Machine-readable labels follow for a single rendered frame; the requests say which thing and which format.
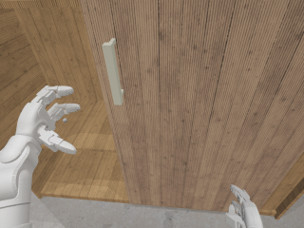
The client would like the robot left forearm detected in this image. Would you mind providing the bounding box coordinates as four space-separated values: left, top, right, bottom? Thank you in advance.
0 135 42 228

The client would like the wardrobe door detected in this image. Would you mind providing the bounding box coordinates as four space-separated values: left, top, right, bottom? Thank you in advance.
261 152 304 210
79 0 304 212

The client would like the right robot hand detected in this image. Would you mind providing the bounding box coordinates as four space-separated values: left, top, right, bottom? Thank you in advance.
225 184 263 228

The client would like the left robot hand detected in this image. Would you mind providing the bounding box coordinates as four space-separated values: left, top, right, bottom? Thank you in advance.
15 85 81 155

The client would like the handle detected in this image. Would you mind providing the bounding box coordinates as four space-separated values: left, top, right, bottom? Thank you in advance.
102 38 124 105

